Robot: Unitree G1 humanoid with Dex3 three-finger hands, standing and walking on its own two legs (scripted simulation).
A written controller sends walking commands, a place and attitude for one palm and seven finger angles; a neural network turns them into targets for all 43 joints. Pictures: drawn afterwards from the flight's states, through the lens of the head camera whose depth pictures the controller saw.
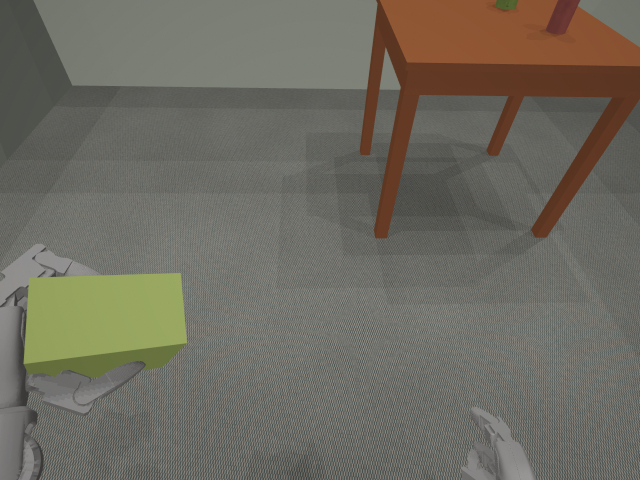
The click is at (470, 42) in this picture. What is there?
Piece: table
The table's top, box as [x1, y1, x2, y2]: [376, 0, 639, 73]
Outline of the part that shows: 376,0 405,70 639,73 639,47 578,6 564,34 559,35 547,32 545,30 545,27 557,0 518,0 516,7 512,10 505,10 496,7 494,5 496,0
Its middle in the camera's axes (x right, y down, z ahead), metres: +0.64 -0.77 +1.40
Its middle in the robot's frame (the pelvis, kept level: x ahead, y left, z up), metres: +1.60 -0.55 -0.01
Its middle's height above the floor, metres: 0.77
